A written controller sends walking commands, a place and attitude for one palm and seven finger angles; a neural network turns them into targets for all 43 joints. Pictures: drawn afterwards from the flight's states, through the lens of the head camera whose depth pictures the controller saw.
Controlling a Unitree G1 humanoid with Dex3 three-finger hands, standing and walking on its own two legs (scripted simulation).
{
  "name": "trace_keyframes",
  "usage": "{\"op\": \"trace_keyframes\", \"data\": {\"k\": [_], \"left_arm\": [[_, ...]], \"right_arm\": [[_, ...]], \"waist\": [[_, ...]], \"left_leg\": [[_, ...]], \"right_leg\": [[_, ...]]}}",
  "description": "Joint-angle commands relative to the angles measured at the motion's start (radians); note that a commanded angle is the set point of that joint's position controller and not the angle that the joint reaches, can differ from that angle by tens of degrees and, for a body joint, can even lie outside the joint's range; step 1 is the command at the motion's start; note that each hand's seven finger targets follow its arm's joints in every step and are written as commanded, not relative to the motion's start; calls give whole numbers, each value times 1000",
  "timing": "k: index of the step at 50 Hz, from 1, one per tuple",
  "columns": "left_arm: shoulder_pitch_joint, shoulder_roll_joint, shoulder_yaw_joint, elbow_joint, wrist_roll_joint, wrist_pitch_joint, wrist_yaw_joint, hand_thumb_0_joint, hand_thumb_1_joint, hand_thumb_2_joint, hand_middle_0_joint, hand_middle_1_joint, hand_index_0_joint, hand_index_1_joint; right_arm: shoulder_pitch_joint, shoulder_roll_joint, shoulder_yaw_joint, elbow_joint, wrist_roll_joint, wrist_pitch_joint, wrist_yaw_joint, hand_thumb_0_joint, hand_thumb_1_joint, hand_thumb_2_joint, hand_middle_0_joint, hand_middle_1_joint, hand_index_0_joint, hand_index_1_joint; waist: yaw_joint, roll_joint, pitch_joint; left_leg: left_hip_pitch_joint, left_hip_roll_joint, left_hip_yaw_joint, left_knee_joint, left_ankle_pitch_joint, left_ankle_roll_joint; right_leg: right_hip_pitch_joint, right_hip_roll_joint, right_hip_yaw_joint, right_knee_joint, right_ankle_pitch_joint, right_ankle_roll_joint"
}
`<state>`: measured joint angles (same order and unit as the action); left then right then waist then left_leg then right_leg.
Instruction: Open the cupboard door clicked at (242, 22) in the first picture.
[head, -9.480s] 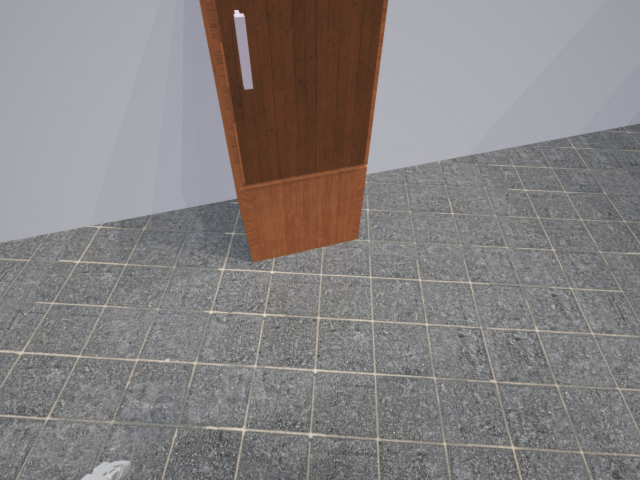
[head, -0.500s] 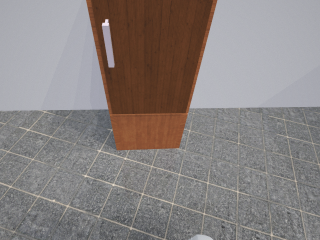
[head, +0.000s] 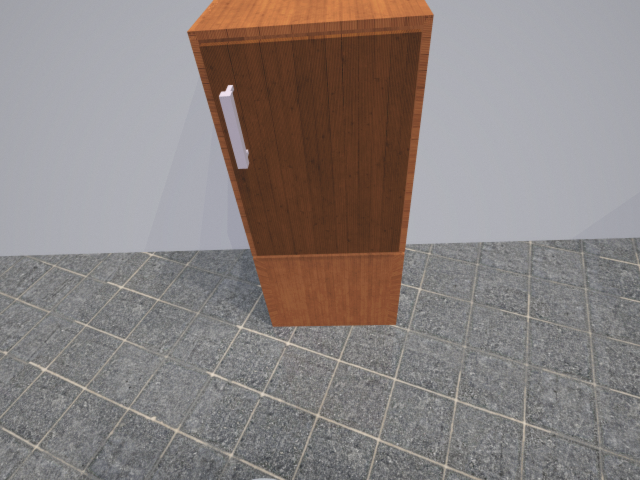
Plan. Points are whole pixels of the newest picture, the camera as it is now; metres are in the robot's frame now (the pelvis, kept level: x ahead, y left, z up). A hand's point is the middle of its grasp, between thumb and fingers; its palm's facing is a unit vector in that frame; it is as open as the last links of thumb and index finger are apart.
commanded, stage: take the last steps up to it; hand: left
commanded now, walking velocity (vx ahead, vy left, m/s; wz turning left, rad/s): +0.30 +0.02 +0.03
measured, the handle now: (236, 127) +0.78 +0.22 +0.07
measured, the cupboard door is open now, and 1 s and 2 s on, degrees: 0 0 0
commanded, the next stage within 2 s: come to a stop and stand still in 0.64 s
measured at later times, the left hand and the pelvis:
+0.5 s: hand out of the picture +0.07 +0.26 -0.19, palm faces +0.05 -0.99 -0.13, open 7.4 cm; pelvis +0.12 +0.10 -0.01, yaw -2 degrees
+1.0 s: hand (228, 365) +0.36 +0.21 -0.18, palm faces -0.08 -0.98 -0.20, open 7.3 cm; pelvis +0.25 +0.06 -0.02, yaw -2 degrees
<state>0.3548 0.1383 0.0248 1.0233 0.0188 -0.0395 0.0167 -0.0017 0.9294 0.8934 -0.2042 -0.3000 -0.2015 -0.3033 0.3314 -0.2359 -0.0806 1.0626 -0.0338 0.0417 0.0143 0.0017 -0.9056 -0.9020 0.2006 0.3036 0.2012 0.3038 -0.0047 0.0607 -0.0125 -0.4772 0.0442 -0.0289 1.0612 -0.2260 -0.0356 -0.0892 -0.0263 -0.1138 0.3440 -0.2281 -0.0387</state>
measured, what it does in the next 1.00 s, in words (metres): walks ahead: left foot, then right foot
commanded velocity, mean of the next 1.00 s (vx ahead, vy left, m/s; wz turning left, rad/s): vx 0.08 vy -0.01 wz -0.03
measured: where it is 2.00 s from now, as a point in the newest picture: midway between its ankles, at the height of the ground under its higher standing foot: outside the picture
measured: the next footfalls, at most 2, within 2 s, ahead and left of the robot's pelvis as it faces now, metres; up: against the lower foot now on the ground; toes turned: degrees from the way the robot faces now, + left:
left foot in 0.32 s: +0.16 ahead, +0.17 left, +0.00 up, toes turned +7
right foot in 0.88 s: +0.36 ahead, -0.05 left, +0.00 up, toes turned -10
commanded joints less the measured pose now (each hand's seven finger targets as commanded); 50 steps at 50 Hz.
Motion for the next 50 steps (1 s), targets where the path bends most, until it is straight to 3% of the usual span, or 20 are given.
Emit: {"op": "trace_keyframes", "data": {"k": [1,10,12,14,15,16,17,20,24,26,31,36,39,41,42,43,44,45,47,50], "left_arm": [[114,114,22,2,1,-32,7,0,900,900,-200,-300,-200,-300],[197,128,26,90,13,-32,7,0,900,900,-200,-300,-200,-300],[170,137,33,93,13,-27,7,0,900,900,-200,-300,-200,-300],[150,121,32,98,4,-18,3,0,900,900,-200,-300,-200,-300],[170,74,25,94,-2,-17,-1,0,900,900,-200,-300,-200,-300],[183,26,13,71,-6,-15,-7,0,900,900,-200,-300,-200,-300],[126,54,17,46,2,-9,-2,0,900,900,-200,-300,-200,-300],[60,47,28,71,9,4,-14,0,900,900,-200,-300,-200,-300],[103,12,35,77,13,23,-18,0,900,900,-200,-300,-200,-300],[62,23,38,57,11,28,-20,0,900,900,-200,-300,-200,-300],[-55,59,43,2,7,42,-23,0,900,900,-200,-300,-200,-300],[-227,61,25,-55,3,38,-24,0,900,900,-200,-300,-200,-300],[-241,43,13,-61,-2,31,-16,0,900,900,-200,-300,-200,-300],[-154,65,14,-37,1,24,-6,0,900,900,-200,-300,-200,-300],[-74,85,20,-15,2,18,-1,0,900,900,-200,-300,-200,-300],[-6,143,31,8,6,6,8,0,900,900,-200,-300,-200,-300],[67,212,45,29,5,-5,19,0,900,900,-200,-300,-200,-300],[88,245,46,35,-5,-7,21,0,900,900,-200,-300,-200,-300],[-27,212,45,0,-1,5,35,0,900,900,-200,-300,-200,-300],[-156,171,42,-44,1,26,42,0,900,900,-200,-300,-200,-300]], "right_arm": [[-86,-18,-3,-71,1,-24,9,0,-900,-900,200,300,200,300],[-242,35,25,-110,14,-61,16,0,-900,-900,200,300,200,300],[-193,32,24,-97,18,-74,13,0,-900,-900,200,300,200,300],[-44,4,21,-42,16,-94,-1,0,-900,-900,200,300,200,300],[86,-70,2,-5,12,-105,-15,0,-900,-900,200,300,200,300],[185,-174,-22,14,9,-105,-27,0,-900,-900,200,300,200,300],[199,-183,-21,13,14,-91,-33,0,-900,-900,200,300,200,300],[12,-37,19,-24,17,-99,-42,0,-900,-900,200,300,200,300],[30,30,25,-21,17,-125,-46,0,-900,-900,200,300,200,300],[51,22,28,-18,20,-129,-48,0,-900,-900,200,300,200,300],[80,5,33,-1,18,-127,-54,0,-900,-900,200,300,200,300],[172,-8,31,38,5,-115,-56,0,-900,-900,200,300,200,300],[172,-14,35,53,2,-101,-61,0,-900,-900,200,300,200,300],[161,-22,37,58,11,-91,-67,0,-900,-900,200,300,200,300],[151,-29,36,57,22,-88,-65,0,-900,-900,200,300,200,300],[161,-7,35,54,32,-85,-61,0,-900,-900,200,300,200,300],[184,26,33,42,42,-82,-55,0,-900,-900,200,300,200,300],[184,28,24,33,55,-70,-58,0,-900,-900,200,300,200,300],[122,59,23,29,48,-38,-58,0,-900,-900,200,300,200,300],[98,61,13,26,35,0,-51,0,-900,-900,200,300,200,300]], "waist": [[37,-202,148],[65,-227,168],[34,-211,137],[-31,-125,69],[-78,57,-28],[-91,284,-91],[-101,192,-44],[-31,48,143],[15,13,112],[15,-23,115],[19,49,140],[-34,28,167],[-30,48,145],[13,33,83],[50,26,36],[70,-40,-40],[77,-155,-160],[64,-165,-225],[45,-154,-135],[-2,-129,-44]], "left_leg": [[-177,44,17,-24,39,-9],[-28,37,113,-365,-61,20],[116,20,124,-451,-58,37],[395,-16,159,-598,9,40],[591,110,3,-664,-48,68],[704,353,-326,-766,-95,136],[627,407,-384,-842,-173,178],[334,309,-183,-903,-91,150],[319,248,-14,-898,213,150],[344,247,-3,-894,315,160],[407,239,44,-859,517,150],[482,249,55,-804,672,160],[490,231,94,-719,853,151],[464,214,95,-591,927,120],[439,188,109,-521,847,94],[325,147,115,-406,632,60],[157,25,162,-197,123,19],[164,-40,106,-16,-413,14],[125,-18,18,99,-410,23],[121,-9,-6,133,-323,7]], "right_leg": [[-5,-243,240,-239,-155,-53],[-28,-267,197,-175,11,-100],[-83,-263,180,-117,1,-97],[-184,-181,98,67,31,-54],[-287,-108,41,313,-17,-15],[-488,-17,-26,595,-332,33],[-541,-26,54,724,-357,19],[-513,-110,99,814,-131,24],[-473,-102,87,786,-14,52],[-506,-99,92,778,20,56],[-578,-92,92,699,68,65],[-553,-69,36,497,38,49],[-426,-25,-5,342,12,29],[-243,5,-12,214,82,22],[-126,2,-15,120,221,26],[60,-85,66,121,576,0],[256,-302,286,195,1156,-111],[238,-444,326,170,1368,-236],[77,-416,301,115,1142,-247],[-140,-342,225,44,800,-177]]}}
